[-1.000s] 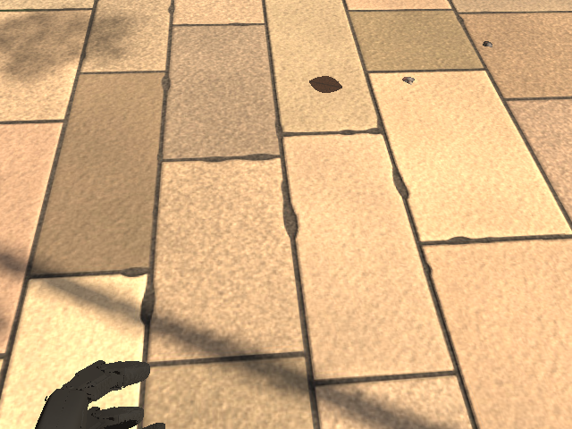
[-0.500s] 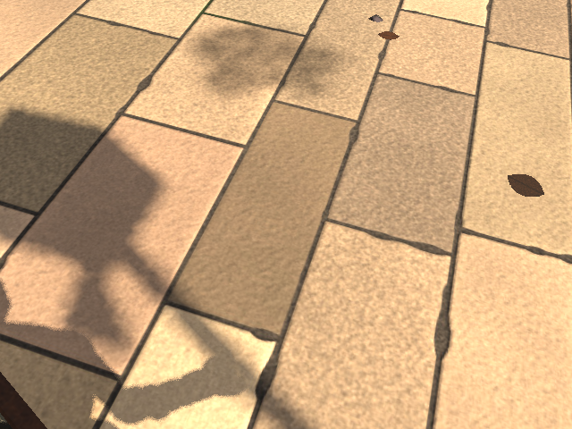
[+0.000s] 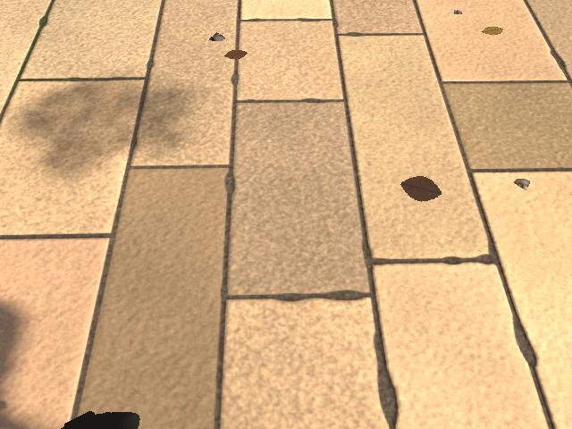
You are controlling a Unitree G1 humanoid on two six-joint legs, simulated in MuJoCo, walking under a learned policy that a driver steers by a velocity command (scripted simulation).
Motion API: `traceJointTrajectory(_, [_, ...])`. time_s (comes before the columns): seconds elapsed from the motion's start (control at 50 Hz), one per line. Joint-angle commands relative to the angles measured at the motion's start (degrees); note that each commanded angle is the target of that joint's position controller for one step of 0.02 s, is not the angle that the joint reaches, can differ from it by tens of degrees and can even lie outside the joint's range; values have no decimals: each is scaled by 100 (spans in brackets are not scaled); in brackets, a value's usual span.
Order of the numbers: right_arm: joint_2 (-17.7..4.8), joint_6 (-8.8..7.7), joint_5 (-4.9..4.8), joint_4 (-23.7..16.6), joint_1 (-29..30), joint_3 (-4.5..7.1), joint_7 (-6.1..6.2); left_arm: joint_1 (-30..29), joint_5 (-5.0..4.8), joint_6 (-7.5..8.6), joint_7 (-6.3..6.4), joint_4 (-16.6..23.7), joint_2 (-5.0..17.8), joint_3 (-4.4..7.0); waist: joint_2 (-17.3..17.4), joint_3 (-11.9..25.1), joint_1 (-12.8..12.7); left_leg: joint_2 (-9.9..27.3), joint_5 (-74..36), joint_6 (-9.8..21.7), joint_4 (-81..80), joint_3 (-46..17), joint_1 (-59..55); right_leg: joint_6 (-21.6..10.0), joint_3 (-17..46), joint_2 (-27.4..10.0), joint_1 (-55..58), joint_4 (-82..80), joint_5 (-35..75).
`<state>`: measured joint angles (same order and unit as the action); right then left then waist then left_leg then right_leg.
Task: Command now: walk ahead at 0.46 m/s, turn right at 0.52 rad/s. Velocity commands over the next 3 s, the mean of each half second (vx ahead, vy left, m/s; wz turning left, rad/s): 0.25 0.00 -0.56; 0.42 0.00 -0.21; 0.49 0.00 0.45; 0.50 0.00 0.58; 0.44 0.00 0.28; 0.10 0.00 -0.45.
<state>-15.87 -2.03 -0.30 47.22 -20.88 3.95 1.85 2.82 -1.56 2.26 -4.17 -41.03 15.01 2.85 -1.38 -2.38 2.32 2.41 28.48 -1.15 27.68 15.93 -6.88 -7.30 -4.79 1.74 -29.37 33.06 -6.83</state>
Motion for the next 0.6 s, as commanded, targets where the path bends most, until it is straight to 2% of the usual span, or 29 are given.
traceJointTrajectory(0.02, [-141, -239, 201, -765, -342, -41, -61, 1768, 30, -36, 232, 23, 1938, 607, -1279, 1740, -388, -551, 544, -192, 5124, -1016, 4304, -1744, 4052, -1730, 5160, -482, -76])
traceJointTrajectory(0.04, [-554, -467, -18, -869, 274, -19, -143, 1786, 69, 26, 223, 169, 1542, 503, -551, 2374, -839, -601, 663, -112, 5732, -2209, 4869, -1911, 5129, -2050, 5292, -1368, -268])
traceJointTrajectory(0.06, [-806, -575, -197, -1046, 854, 38, -170, 1476, 80, 92, 225, 223, 1271, 432, -205, 1551, -846, -274, 112, 17, 5431, -2297, 5057, -1563, 4180, -1872, 4575, -1495, 495])
traceJointTrajectory(0.08, [-792, -610, -123, -1064, 956, 32, -117, 1107, 36, 124, 224, 272, 1082, 377, 253, 978, -549, -42, -290, 29, 4972, -2208, 4880, -1334, 3407, -1590, 3656, -1443, 1488])
traceJointTrajectory(0.1, [-869, -579, 36, -1020, 932, 74, -65, 841, 27, 126, 244, 348, 928, 337, 338, 715, -352, 110, -444, -46, 4643, -2148, 4579, -1229, 2893, -1433, 2923, -1432, 2334])
traceJointTrajectory(0.12, [-930, -503, 102, -1036, 841, 112, -52, 729, 96, 114, 285, 425, 844, 306, 237, 657, -185, 206, -543, -100, 4476, -2174, 4172, -1188, 2563, -1293, 2380, -1494, 2880])
traceJointTrajectory(0.14, [-894, -418, 124, -1056, 765, 119, -47, 682, 120, 99, 314, 451, 846, 301, 181, 617, -80, 220, -598, -166, 4235, -2141, 3977, -1153, 2369, -1168, 2037, -1558, 3144])
traceJointTrajectory(0.18, [-638, -296, 143, -1073, 738, 44, -11, 695, 125, 78, 382, 410, 1013, 348, 134, 588, -8, 157, -771, -320, 3506, -1959, 3860, -1068, 1991, -967, 1567, -1528, 3787])
traceJointTrajectory(0.22, [-473, -228, 153, -1139, 947, -24, 24, 754, 91, -20, 463, 375, 1167, 400, -31, 705, -66, -45, -1282, -432, 2655, -1824, 3718, -864, 1694, -686, 1358, -1351, 3932])
traceJointTrajectory(0.28, [-451, -193, 99, -1207, 1390, -61, -25, 851, -5, -236, 574, 356, 1157, 412, -331, 998, -277, -322, -2374, -486, 1564, -1818, 3287, -462, 1668, -434, 1322, -1091, 3136])
traceJointTrajectory(0.34, [-550, -183, 46, -1313, 1790, -39, -108, 950, 9, -368, 621, 370, 1099, 394, -446, 985, -442, -455, -2403, -449, 851, -1993, 3290, -329, 2208, -543, 1637, -784, 2225])
traceJointTrajectory(0.38, [-656, -220, 28, -1340, 1786, 17, -171, 917, 26, -380, 603, 423, 1051, 372, -524, 1003, -401, -444, -2154, -314, 434, -2151, 3168, -332, 2768, -698, 1871, -605, 1137])
traceJointTrajectory(0.4, [-706, -252, 19, -1322, 1670, 55, -190, 840, 30, -364, 588, 464, 1027, 359, -603, 941, -308, -413, -2114, -198, 187, -2145, 2941, -314, 2982, -715, 1838, -505, 615])
traceJointTrajectory(0.42, [-748, -303, 29, -1272, 1432, 97, -188, 766, 28, -338, 575, 501, 936, 324, -637, 877, -123, -322, -2378, -27, -243, -2091, 2454, -213, 3017, -579, 1633, -269, 59])
traceJointTrajectory(0.44, [-979, -342, 110, -1268, 1129, 165, -141, 897, 85, -279, 558, 537, 637, 225, -337, 1123, -47, 352, -2245, 320, -385, -2607, 1611, -30, 2738, -300, 1224, 481, -835])
traceJointTrajectory(0.46, [-1372, -313, 247, -1276, 936, 244, -76, 1410, 97, -215, 537, 614, 303, 124, 996, 1351, -319, 1499, -1601, 1084, -786, -4323, 385, 274, 1789, 491, -90, 1664, -2685])
traceJointTrajectory(0.48, [-1300, -288, 206, -1078, 408, 295, -99, 1449, 31, -152, 515, 707, 624, 142, 1858, 1330, -181, 2179, -90, 1669, -1234, -6115, 25, 479, 1384, 337, -1199, 2764, -3062])
traceJointTrajectory(0.5, [-924, -312, 100, -1184, 542, 194, -89, 1302, 24, -138, 492, 626, 1050, 254, 1181, 957, -49, 1979, 679, 1565, -1291, -5796, 262, 600, 1491, 33, -1444, 3305, -2552])
traceJointTrajectory(0.52, [-815, -284, 65, -1205, 676, 167, -71, 1031, 58, -165, 485, 623, 1167, 315, 851, 651, -19, 1696, 518, 1305, -1232, -5020, 580, 711, 1322, -96, -1507, 3569, -2111])
traceJointTrajectory(0.54, [-779, -258, 61, -1217, 796, 151, -57, 912, 88, -183, 483, 649, 1129, 328, 736, 516, -48, 1467, 171, 1128, -1268, -4440, 859, 768, 1199, -217, -1499, 3621, -1830])
traceJointTrajectory(0.56, [-708, -250, 68, -1188, 837, 119, -42, 832, 67, -185, 454, 689, 1026, 322, 756, 342, -66, 1326, -219, 1071, -1357, -3997, 1129, 796, 1176, -382, -1479, 3529, -1595])
traceJointTrajectory(0.6, [-634, -278, 97, -1079, 682, 97, -70, 780, 45, -148, 393, 719, 672, 222, 821, 263, -39, 1041, -691, 1082, -1604, -3378, 1502, 801, 961, -443, -1186, 3226, -1275])
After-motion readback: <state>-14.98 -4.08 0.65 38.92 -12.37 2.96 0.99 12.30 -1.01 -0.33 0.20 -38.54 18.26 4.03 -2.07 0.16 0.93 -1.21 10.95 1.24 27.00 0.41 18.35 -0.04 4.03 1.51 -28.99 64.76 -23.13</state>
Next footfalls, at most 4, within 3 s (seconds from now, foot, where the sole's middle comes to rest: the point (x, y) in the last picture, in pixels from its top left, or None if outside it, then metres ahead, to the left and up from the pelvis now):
0.44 left None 0.38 0.08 -0.75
0.88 right None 0.41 -0.23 -0.75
1.38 left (329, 292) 0.79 -0.12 -0.75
1.86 right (397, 212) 1.05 -0.34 -0.75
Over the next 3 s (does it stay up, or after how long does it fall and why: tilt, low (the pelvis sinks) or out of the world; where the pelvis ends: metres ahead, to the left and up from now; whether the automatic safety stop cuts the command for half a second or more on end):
stays up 1.29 -0.14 0.02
